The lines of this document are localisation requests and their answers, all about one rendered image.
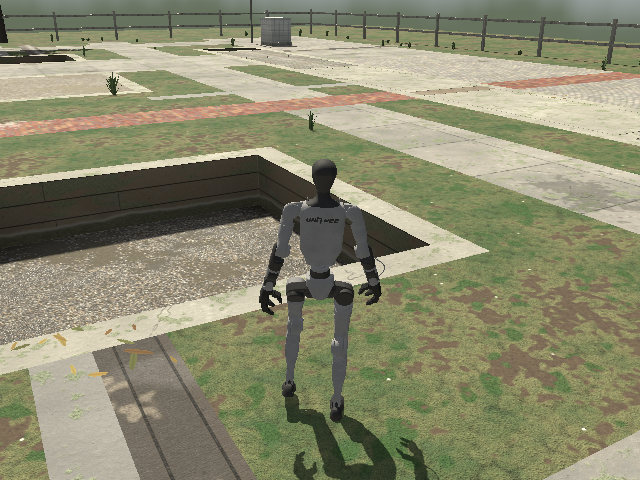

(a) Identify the robot left forearm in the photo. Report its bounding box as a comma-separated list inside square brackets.
[262, 242, 284, 291]

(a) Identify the robot right forearm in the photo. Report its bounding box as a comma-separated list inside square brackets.
[360, 243, 380, 286]

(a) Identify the robot right upper arm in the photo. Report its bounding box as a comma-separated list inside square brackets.
[344, 203, 370, 259]

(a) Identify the robot right hand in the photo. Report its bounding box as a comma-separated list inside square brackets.
[358, 282, 382, 305]

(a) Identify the robot right shin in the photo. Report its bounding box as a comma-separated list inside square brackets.
[332, 340, 348, 407]

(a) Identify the robot left upper arm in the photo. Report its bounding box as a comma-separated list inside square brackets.
[275, 201, 302, 258]

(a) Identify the robot left thigh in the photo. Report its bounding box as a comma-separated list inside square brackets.
[286, 277, 306, 334]

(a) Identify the robot left hand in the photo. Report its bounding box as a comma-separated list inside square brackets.
[259, 288, 282, 315]

